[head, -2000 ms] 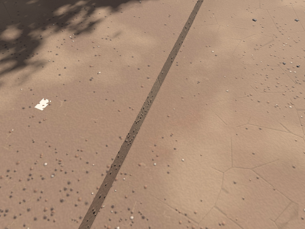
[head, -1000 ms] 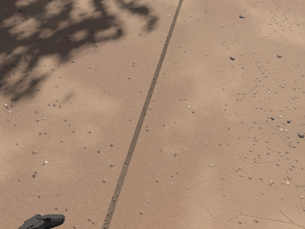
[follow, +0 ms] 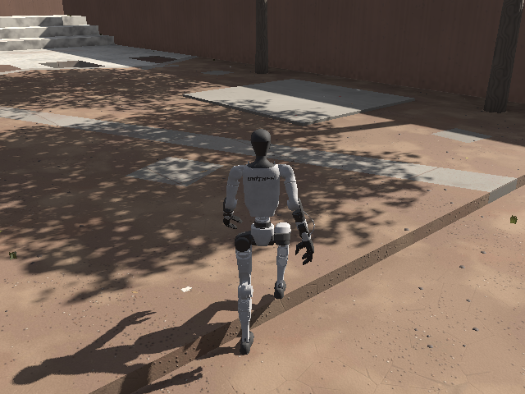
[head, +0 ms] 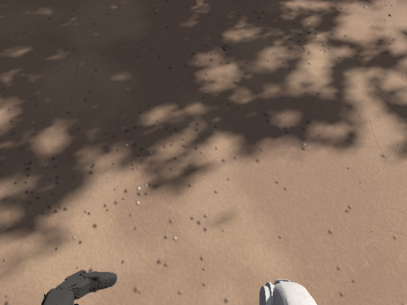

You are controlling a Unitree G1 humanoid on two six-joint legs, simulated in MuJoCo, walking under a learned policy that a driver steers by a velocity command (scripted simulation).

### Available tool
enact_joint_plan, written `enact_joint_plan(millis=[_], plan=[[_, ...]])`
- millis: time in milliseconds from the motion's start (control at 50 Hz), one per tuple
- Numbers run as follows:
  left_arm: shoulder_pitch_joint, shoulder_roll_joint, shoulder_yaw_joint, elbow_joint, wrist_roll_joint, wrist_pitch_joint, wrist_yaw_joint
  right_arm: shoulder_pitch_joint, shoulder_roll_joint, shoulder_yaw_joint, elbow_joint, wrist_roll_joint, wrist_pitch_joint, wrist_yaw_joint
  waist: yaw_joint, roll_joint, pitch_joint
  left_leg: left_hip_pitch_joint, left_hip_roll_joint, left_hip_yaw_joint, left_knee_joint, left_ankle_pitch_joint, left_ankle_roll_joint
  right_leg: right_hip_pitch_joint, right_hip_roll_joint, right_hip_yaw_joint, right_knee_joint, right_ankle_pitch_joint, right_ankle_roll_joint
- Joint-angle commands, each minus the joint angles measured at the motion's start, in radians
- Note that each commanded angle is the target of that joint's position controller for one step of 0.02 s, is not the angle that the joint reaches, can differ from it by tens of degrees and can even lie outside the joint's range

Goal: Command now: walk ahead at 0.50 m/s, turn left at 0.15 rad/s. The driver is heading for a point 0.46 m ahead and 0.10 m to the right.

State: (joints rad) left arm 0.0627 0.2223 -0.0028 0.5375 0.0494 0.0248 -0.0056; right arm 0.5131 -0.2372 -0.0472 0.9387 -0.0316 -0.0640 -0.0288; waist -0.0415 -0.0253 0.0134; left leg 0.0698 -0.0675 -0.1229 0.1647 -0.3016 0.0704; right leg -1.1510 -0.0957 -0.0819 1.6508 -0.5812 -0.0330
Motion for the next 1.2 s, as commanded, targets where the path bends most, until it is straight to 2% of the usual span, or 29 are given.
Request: enact_joint_plan(millis=[20, 60, 100, 120, 140, 160, 180, 200, 220, 260, 300, 340, 400, 460, 580, 640, 660, 680, 700, 720, 760, 800, 840, 880, 900, 920, 960, 1020, 1200], plan=[[-0.237, 0.006, -0.029, -0.193, -0.006, -0.026, -0.008, 0.047, -0.144, -0.022, 0.002, 0.014, 0.003, -0.010, -0.001, 0.053, 0.084, 0.039, 0.294, -0.063, -0.169, 0.469, 0.163, -0.129, -0.018, -0.054, -0.172, 0.005, -0.047], [-0.096, 0.001, -0.026, -0.142, -0.020, -0.022, -0.036, -0.060, -0.124, -0.008, -0.035, 0.043, 0.005, -0.001, 0.061, 0.021, -0.028, -0.237, 0.237, 0.052, -0.171, 0.919, 0.134, 0.497, 0.056, -0.116, -0.449, 0.228, -0.094], [0.253, 0.085, 0.034, -0.029, -0.032, -0.008, -0.025, -0.046, -0.284, -0.051, -0.035, 0.043, -0.012, 0.022, 0.218, 0.158, -0.305, -0.180, 0.296, 0.057, 0.194, 1.619, 0.104, 0.943, 0.187, -0.095, -0.460, 0.183, -0.103], [0.399, 0.130, 0.057, 0.015, -0.030, -0.010, -0.016, -0.087, -0.306, -0.069, -0.034, 0.055, -0.029, 0.034, 0.298, 0.133, -0.379, -0.162, 0.281, 0.060, 0.462, 1.553, 0.061, 1.060, 0.164, 0.021, -0.618, 0.174, -0.130], [0.467, 0.231, 0.091, 0.073, -0.011, -0.028, -0.007, -0.042, -0.204, -0.049, -0.064, 0.088, -0.046, 0.056, 0.270, -0.126, -0.434, -0.399, 0.118, 0.032, 0.837, 1.020, 0.020, 1.209, -0.030, 0.468, -0.933, -0.132, -0.194], [0.462, 0.311, 0.113, 0.088, -0.031, -0.024, 0.002, -0.028, -0.119, -0.041, -0.097, 0.040, -0.059, 0.075, 0.221, -0.354, -0.515, -0.527, -0.091, -0.037, 1.280, 0.058, -0.008, 1.238, -0.269, 1.051, -1.320, -0.150, -0.198], [0.324, 0.255, 0.098, 0.100, -0.038, -0.028, 0.008, -0.045, -0.079, -0.042, -0.082, -0.006, -0.050, 0.073, 0.132, -0.164, -0.425, -0.600, -0.069, -0.153, 1.526, 0.112, -0.007, 1.097, -0.248, 1.157, -1.351, -0.093, -0.172], [0.197, 0.196, 0.090, 0.116, -0.039, -0.034, 0.008, -0.094, -0.034, -0.023, -0.125, -0.008, -0.041, 0.060, 0.056, -0.058, -0.254, -0.643, -0.011, -0.067, 1.629, 0.161, -0.012, 0.916, -0.238, 0.988, -1.335, -0.058, -0.163], [0.300, 0.132, 0.035, 0.202, -0.005, -0.091, -0.045, -0.175, -0.069, -0.009, -0.153, -0.021, -0.044, 0.122, 0.134, 0.004, 0.019, -0.885, -0.054, -0.221, 1.861, 0.244, 0.039, 0.707, -0.126, 0.791, -1.234, -0.145, -0.214], [0.260, 0.009, 0.006, 0.313, 0.028, -0.103, -0.058, -0.165, -0.032, 0.025, -0.191, -0.038, -0.039, 0.141, 0.035, 0.033, -0.088, -0.980, -0.012, -0.198, 1.898, 0.351, 0.071, 0.717, -0.142, 0.727, -1.211, 0.044, -0.218], [0.214, -0.047, -0.015, 0.373, 0.055, -0.113, -0.060, -0.179, -0.024, 0.042, -0.209, -0.027, -0.026, 0.121, 0.003, 0.102, -0.044, -1.120, 0.017, -0.232, 1.773, 0.363, 0.114, 0.726, -0.125, 0.573, -1.265, 0.150, -0.224], [0.126, -0.028, -0.008, 0.365, 0.033, -0.156, -0.054, -0.210, -0.068, 0.040, -0.210, -0.022, -0.024, 0.096, -0.034, 0.084, -0.053, -1.119, 0.058, -0.190, 1.615, 0.323, 0.078, 0.765, -0.105, 0.414, -1.335, 0.278, -0.171], [0.184, 0.050, 0.013, 0.347, 0.046, -0.208, -0.032, -0.371, -0.087, 0.037, -0.266, -0.009, -0.061, 0.091, 0.005, 0.037, -0.112, -0.943, 0.081, 0.003, 1.249, 0.314, -0.017, 0.759, 0.036, 0.133, -1.341, 0.757, -0.075], [0.284, 0.124, 0.029, 0.321, -0.009, -0.223, -0.028, -0.437, -0.050, 0.039, -0.284, 0.004, -0.061, 0.117, 0.019, -0.013, -0.120, -0.778, 0.093, 0.104, 0.904, 0.311, -0.136, 0.829, 0.057, 0.055, -1.315, 1.148, 0.032], [0.371, 0.225, 0.092, 0.292, -0.044, -0.198, -0.029, -0.510, -0.119, -0.010, -0.285, 0.014, -0.031, 0.097, 0.024, -0.053, -0.056, -0.694, 0.041, 0.141, 0.471, 0.350, -0.093, 1.101, -0.038, 0.102, -1.216, 1.456, 0.095], [0.172, 0.215, 0.086, 0.210, -0.066, -0.169, -0.042, -0.165, -0.148, -0.024, -0.141, 0.025, -0.069, 0.050, -0.110, -0.015, -0.143, -0.294, 0.033, 0.145, 0.216, 0.642, 0.004, 0.982, 0.010, 0.093, -0.965, 1.670, 0.198], [0.253, 0.103, 0.043, 0.220, -0.026, -0.165, -0.057, -0.085, -0.156, -0.027, -0.121, 0.040, -0.078, 0.039, -0.082, 0.127, -0.368, 0.136, 0.234, -0.022, 0.413, 1.055, 0.205, 0.734, 0.049, 0.137, -0.640, 1.045, 0.239], [0.352, 0.011, 0.023, 0.225, 0.025, -0.174, -0.065, -0.052, -0.147, -0.020, -0.129, 0.016, -0.070, 0.032, -0.052, 0.308, -0.532, 0.406, 0.441, -0.273, 0.462, 1.355, 0.426, 0.422, 0.153, 0.172, -0.346, -0.134, 0.307], [0.226, 0.078, 0.036, 0.181, 0.012, -0.161, -0.059, -0.053, -0.179, -0.047, -0.132, -0.027, -0.071, 0.024, -0.105, 0.123, -0.429, 0.264, 0.470, -0.329, 0.374, 1.092, 0.354, 0.368, 0.104, 0.229, -0.264, -0.208, 0.269], [0.172, 0.115, 0.048, 0.175, 0.006, -0.153, -0.046, -0.231, -0.190, -0.052, -0.167, -0.009, -0.069, 0.026, -0.043, 0.079, -0.236, 0.002, 0.412, -0.232, 0.290, 0.881, 0.289, 0.352, 0.073, 0.199, -0.296, -0.162, 0.227], [0.343, 0.052, 0.027, 0.230, 0.039, -0.142, -0.047, -0.585, -0.036, 0.018, -0.252, 0.068, -0.054, 0.069, 0.180, 0.069, -0.153, -0.544, 0.252, -0.058, 0.174, 0.627, 0.160, 0.781, 0.007, 0.147, -0.585, -0.069, 0.168], [0.393, 0.052, 0.026, 0.250, -0.007, -0.134, -0.084, -0.664, -0.145, -0.012, -0.263, 0.057, -0.037, 0.097, 0.242, 0.031, -0.114, -0.792, 0.131, 0.055, 0.179, 0.501, 0.095, 1.049, 0.026, 0.027, -0.747, 0.233, 0.197], [0.366, 0.077, 0.024, 0.267, -0.047, -0.134, -0.127, -0.540, -0.135, -0.011, -0.209, 0.052, -0.037, 0.123, 0.166, 0.006, -0.088, -0.674, 0.118, 0.039, 0.275, 0.254, 0.054, 1.021, 0.057, -0.003, -0.999, 0.405, 0.172], [0.286, 0.185, 0.051, 0.196, -0.042, -0.157, -0.104, -0.363, -0.091, 0.004, -0.150, 0.059, -0.037, 0.139, 0.098, 0.042, -0.094, -0.567, 0.146, -0.046, 0.309, 0.071, -0.003, 0.934, -0.001, 0.076, -1.061, 0.563, 0.061], [0.141, 0.233, 0.052, 0.136, -0.054, -0.093, -0.021, -0.272, -0.062, 0.022, -0.152, 0.011, -0.007, 0.093, -0.005, -0.110, -0.147, -0.479, 0.063, 0.110, 0.430, -0.045, -0.026, 0.895, -0.164, 0.282, -1.208, 0.780, -0.073], [0.027, 0.186, 0.036, 0.121, -0.045, -0.062, 0.005, -0.264, -0.028, 0.031, -0.143, -0.001, 0.009, 0.064, -0.045, -0.190, -0.123, -0.380, 0.083, 0.112, 0.404, 0.009, -0.045, 0.793, -0.163, 0.273, -1.229, 0.693, -0.124], [0.052, 0.162, 0.040, 0.135, -0.052, -0.050, 0.020, -0.357, -0.102, 0.016, -0.138, 0.005, 0.036, 0.033, 0.021, -0.054, -0.117, -0.348, 0.082, 0.100, 0.383, 0.162, -0.039, 0.822, -0.055, 0.178, -1.183, 0.478, -0.045], [0.146, 0.141, 0.036, 0.176, -0.050, -0.057, 0.025, -0.365, -0.094, 0.019, -0.134, 0.024, 0.054, 0.022, 0.051, 0.022, -0.107, -0.321, 0.109, 0.062, 0.361, 0.298, -0.029, 0.865, -0.001, 0.114, -1.136, 0.504, 0.002], [0.165, 0.110, 0.039, 0.245, -0.046, -0.044, 0.026, -0.397, -0.081, 0.010, -0.090, 0.028, 0.076, 0.004, 0.057, 0.023, -0.070, -0.269, 0.107, 0.061, 0.365, 0.354, -0.025, 0.873, 0.019, 0.082, -1.163, 0.509, 0.006]])
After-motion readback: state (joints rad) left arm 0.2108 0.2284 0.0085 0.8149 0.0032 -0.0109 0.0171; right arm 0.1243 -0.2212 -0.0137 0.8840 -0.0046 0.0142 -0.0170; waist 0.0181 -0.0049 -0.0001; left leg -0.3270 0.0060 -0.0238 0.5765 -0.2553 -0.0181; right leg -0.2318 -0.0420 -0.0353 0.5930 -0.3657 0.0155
